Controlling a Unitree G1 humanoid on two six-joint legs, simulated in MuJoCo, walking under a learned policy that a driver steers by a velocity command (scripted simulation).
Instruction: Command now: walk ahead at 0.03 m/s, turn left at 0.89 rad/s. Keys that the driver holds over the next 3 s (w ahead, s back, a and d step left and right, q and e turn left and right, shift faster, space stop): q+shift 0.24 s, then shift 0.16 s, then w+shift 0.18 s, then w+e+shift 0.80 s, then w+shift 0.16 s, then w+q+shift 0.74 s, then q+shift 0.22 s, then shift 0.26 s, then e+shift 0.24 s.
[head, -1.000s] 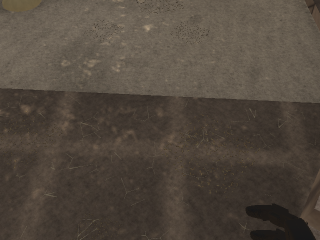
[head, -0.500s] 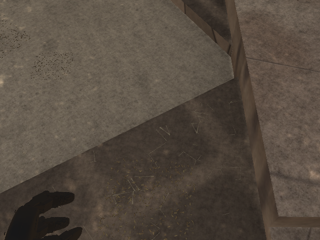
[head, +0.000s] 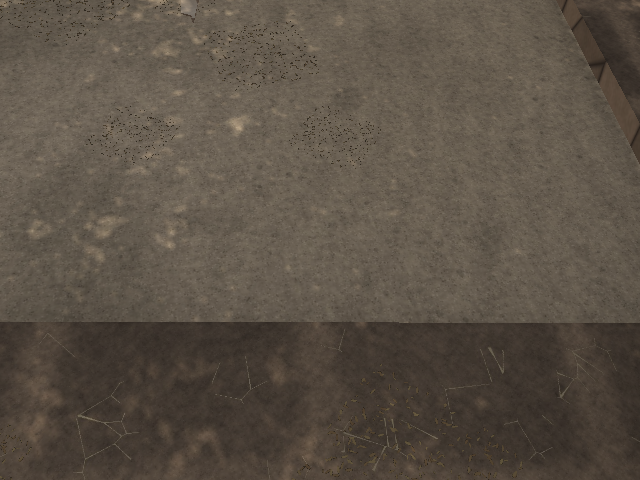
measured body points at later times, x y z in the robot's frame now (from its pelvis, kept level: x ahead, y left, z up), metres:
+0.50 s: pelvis +0.05 -0.02 +0.01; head +0.07 -0.03 +0.46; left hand +0.07 +0.30 -0.08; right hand +0.33 -0.20 -0.07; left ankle +0.00 +0.09 -0.68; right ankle +0.11 -0.12 -0.72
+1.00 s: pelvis +0.22 +0.07 +0.01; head +0.23 +0.08 +0.46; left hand +0.34 +0.36 -0.09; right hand +0.27 -0.21 -0.10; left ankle +0.06 +0.14 -0.72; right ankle +0.33 -0.04 -0.63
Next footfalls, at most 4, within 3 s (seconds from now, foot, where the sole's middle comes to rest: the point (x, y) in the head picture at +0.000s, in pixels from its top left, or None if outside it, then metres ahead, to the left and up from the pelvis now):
0.40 right None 0.14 -0.11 -0.76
0.76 left None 0.10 0.16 -0.76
1.20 right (295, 431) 0.55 0.02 -0.76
1.68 left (294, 259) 1.05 0.03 -0.84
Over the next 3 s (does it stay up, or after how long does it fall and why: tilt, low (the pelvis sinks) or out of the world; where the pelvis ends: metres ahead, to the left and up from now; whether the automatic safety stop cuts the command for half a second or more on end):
stays up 1.88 -0.06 -0.08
